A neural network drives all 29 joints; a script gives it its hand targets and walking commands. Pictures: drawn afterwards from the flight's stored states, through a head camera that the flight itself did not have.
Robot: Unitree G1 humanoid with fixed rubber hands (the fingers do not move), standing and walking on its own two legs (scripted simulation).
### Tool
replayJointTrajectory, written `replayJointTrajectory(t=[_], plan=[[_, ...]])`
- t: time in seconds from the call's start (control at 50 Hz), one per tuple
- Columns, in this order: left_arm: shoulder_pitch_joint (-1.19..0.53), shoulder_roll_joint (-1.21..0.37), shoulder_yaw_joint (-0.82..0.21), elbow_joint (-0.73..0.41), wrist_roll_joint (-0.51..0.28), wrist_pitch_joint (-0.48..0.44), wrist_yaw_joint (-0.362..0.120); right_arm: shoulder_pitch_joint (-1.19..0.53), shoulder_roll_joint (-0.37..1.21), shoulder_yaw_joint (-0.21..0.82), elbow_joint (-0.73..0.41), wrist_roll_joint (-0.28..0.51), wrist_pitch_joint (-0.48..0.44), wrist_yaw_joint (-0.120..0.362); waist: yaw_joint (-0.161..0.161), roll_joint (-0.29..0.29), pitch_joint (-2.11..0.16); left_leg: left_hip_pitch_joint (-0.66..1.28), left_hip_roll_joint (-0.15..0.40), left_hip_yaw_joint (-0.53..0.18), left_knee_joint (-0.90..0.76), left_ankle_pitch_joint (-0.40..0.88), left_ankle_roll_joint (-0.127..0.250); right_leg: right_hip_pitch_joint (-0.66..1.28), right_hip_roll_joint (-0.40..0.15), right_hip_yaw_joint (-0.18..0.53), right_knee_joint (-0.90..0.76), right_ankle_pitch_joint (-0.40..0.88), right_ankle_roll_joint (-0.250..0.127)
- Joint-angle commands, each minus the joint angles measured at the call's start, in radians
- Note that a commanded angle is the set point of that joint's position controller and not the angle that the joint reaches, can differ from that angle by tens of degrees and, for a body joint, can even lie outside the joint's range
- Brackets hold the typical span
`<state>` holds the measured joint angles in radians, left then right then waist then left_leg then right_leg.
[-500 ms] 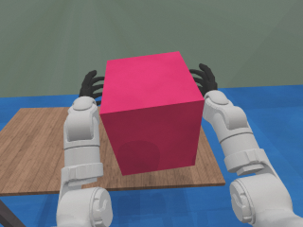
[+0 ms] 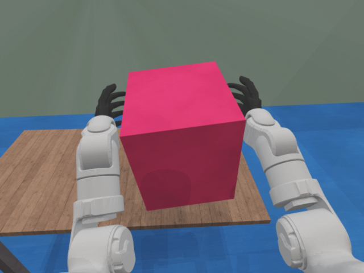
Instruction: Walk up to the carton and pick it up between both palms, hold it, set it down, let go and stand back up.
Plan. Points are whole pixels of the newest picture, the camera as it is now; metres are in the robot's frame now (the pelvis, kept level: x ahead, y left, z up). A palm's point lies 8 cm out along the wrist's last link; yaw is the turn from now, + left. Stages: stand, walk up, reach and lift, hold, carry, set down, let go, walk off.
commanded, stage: hold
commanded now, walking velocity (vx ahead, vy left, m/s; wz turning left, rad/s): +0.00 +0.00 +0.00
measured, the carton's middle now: (181, 135) +0.39 -0.01 +0.17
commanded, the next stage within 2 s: set down in 0.48 s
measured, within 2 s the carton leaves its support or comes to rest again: neither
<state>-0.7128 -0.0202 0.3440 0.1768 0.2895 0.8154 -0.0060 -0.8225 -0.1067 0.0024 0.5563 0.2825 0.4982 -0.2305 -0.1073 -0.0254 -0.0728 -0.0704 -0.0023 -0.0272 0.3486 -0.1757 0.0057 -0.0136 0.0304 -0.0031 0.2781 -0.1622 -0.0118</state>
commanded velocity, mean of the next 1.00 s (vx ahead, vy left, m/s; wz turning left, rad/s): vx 0.00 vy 0.00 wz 0.00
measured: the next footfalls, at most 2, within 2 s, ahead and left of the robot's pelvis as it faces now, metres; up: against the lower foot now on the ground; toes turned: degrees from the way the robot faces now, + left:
none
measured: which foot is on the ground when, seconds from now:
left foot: down 0.00-1.00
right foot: down 0.00-1.00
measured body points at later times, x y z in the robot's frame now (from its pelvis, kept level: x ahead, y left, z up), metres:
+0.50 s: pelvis +0.00 +0.00 +0.00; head -0.07 +0.02 +0.44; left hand +0.38 +0.15 +0.23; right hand +0.38 -0.15 +0.24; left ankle +0.02 +0.11 -0.75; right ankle +0.00 -0.11 -0.75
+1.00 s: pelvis +0.01 +0.00 +0.00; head -0.03 +0.03 +0.45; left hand +0.41 +0.16 +0.21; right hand +0.40 -0.14 +0.20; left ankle +0.02 +0.11 -0.75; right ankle +0.00 -0.11 -0.75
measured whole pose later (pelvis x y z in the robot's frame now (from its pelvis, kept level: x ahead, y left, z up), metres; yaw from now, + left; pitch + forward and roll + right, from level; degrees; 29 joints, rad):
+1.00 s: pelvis +0.01 +0.00 +0.00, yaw +1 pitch -9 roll +0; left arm -0.75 -0.03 0.38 0.35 0.38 0.50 -0.08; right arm -0.74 0.01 -0.15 0.70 0.03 0.08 -0.17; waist -0.08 -0.08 0.06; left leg 0.03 -0.02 -0.04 0.30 -0.17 0.01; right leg 0.09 0.01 -0.03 0.24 -0.17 -0.01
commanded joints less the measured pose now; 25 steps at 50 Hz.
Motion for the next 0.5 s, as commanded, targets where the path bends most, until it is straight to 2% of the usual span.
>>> replayJointTrajectory(t=[0.0, 0.16, 0.28, 0.46, 0.48], plan=[[-0.774, -0.541, -0.519, -0.108, -0.189, -0.082, -0.141, -0.789, 0.670, 0.306, -0.300, 0.111, -0.041, 0.093, -0.006, 0.047, -0.334, 0.116, -0.030, 0.015, -0.028, 0.207, -0.031, 0.045, 0.031, -0.019, -0.019, 0.222, 0.061], [-0.772, -0.541, -0.525, -0.126, -0.194, -0.082, -0.140, -0.779, 0.672, 0.314, -0.310, 0.118, -0.040, 0.092, -0.007, 0.046, -0.346, 0.124, -0.030, 0.014, -0.022, 0.234, -0.032, 0.053, 0.032, -0.019, -0.016, 0.246, 0.063], [-0.784, -0.538, -0.518, -0.117, -0.190, -0.081, -0.140, -0.793, 0.679, 0.312, -0.303, 0.117, -0.040, 0.094, 0.001, 0.050, -0.335, 0.108, -0.031, 0.015, -0.029, 0.202, -0.028, 0.046, 0.029, -0.018, -0.018, 0.220, 0.062], [-0.777, -0.539, -0.519, -0.112, -0.189, -0.079, -0.144, -0.787, 0.672, 0.306, -0.300, 0.114, -0.037, 0.091, -0.008, 0.052, -0.333, 0.110, -0.031, 0.015, -0.028, 0.204, -0.030, 0.052, 0.028, -0.017, -0.017, 0.232, 0.063], [-0.756, -0.562, -0.525, -0.152, -0.190, -0.077, -0.139, -0.800, 0.680, 0.349, -0.325, 0.149, -0.040, 0.098, 0.010, 0.069, -0.363, 0.176, -0.034, 0.008, -0.027, 0.272, -0.032, 0.071, 0.040, -0.024, -0.023, 0.269, 0.065]])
